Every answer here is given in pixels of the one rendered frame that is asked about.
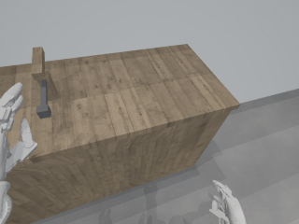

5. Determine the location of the tap lever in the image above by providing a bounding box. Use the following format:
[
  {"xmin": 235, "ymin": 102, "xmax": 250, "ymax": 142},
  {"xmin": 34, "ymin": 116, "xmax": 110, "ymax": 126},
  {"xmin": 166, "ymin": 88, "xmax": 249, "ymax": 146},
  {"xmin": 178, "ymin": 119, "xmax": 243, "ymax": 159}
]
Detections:
[{"xmin": 36, "ymin": 79, "xmax": 51, "ymax": 119}]

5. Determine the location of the right robot hand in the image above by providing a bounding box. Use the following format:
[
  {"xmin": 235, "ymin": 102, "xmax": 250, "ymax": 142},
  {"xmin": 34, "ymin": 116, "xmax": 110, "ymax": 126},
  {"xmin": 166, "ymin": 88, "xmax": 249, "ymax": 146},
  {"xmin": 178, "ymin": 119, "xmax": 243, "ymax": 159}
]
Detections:
[{"xmin": 209, "ymin": 180, "xmax": 247, "ymax": 224}]

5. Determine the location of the left robot hand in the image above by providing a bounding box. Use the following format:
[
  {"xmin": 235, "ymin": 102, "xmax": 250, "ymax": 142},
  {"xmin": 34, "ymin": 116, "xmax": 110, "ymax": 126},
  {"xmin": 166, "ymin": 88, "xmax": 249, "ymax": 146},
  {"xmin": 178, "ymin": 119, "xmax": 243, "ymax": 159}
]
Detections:
[{"xmin": 0, "ymin": 82, "xmax": 37, "ymax": 182}]

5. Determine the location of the counter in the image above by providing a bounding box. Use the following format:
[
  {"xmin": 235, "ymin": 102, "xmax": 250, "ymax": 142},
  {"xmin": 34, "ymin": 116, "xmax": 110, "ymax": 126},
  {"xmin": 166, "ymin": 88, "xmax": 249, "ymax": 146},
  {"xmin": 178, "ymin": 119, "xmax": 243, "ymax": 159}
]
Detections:
[{"xmin": 0, "ymin": 44, "xmax": 240, "ymax": 224}]

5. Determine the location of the robot left forearm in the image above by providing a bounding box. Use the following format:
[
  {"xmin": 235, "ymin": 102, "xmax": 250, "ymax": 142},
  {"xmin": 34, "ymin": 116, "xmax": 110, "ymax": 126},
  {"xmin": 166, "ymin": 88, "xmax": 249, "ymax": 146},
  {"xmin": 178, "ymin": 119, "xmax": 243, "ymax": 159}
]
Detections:
[{"xmin": 0, "ymin": 181, "xmax": 13, "ymax": 224}]

